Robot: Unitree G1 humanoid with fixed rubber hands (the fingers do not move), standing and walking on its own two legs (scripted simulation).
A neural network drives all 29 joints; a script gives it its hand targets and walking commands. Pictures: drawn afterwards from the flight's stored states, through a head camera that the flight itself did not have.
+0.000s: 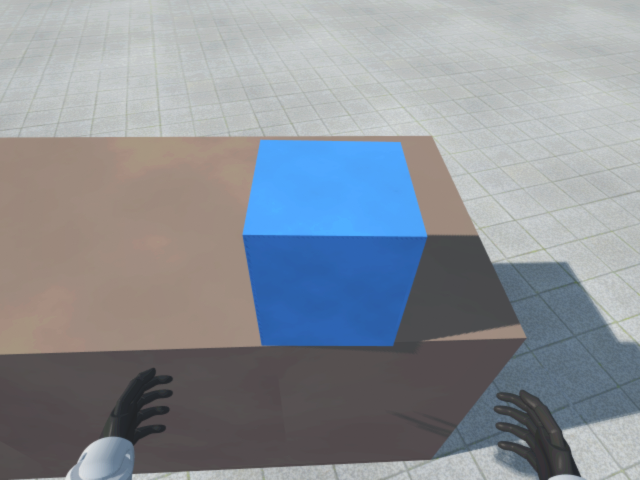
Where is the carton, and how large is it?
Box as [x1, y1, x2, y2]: [243, 140, 426, 345]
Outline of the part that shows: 260,140 243,229 243,240 261,344 392,345 426,239 426,233 400,142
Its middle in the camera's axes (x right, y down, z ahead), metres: +0.01 +0.01 +0.60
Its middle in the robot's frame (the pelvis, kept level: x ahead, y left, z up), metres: +0.44 +0.03 +0.04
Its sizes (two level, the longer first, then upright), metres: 0.210 0.200 0.250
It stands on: a pedestal, 0.70 m high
